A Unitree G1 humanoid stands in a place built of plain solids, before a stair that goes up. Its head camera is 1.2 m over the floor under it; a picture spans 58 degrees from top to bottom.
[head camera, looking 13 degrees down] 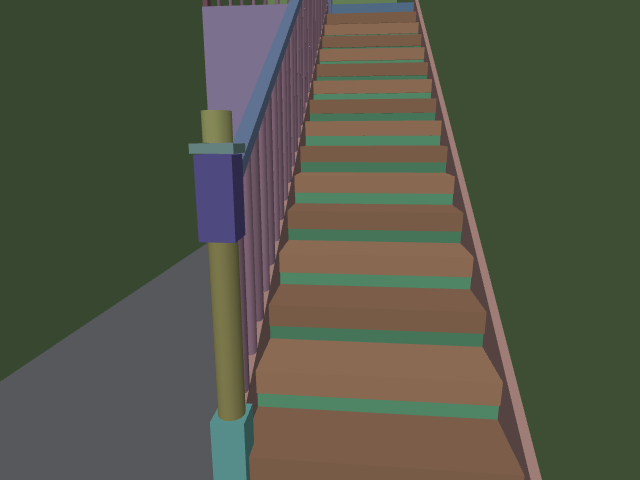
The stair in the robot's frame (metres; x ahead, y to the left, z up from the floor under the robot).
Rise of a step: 0.17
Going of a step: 0.27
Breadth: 0.93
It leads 5 degrees to the right of straight ahead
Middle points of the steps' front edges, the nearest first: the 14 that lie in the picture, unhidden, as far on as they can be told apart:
1.21 -0.21 0.16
1.48 -0.21 0.33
1.75 -0.24 0.49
2.01 -0.26 0.66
2.28 -0.29 0.83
2.55 -0.31 0.99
2.81 -0.34 1.16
3.08 -0.36 1.33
3.34 -0.39 1.49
3.61 -0.41 1.66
3.87 -0.43 1.83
4.14 -0.46 2.00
4.41 -0.48 2.16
4.67 -0.51 2.33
